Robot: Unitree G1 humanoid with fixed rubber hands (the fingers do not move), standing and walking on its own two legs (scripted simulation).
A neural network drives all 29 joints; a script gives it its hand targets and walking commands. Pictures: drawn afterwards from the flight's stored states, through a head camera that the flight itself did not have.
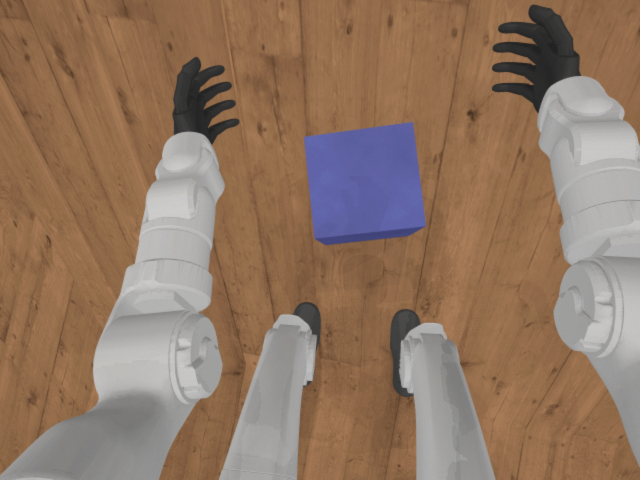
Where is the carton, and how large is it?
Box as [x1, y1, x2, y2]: [304, 122, 425, 244]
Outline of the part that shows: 412,122 304,137 314,238 324,244 403,236 408,235 425,226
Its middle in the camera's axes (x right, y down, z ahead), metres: +0.10 -0.10 +0.85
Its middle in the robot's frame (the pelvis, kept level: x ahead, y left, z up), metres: +0.50 +0.01 -0.52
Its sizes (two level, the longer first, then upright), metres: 0.210 0.200 0.250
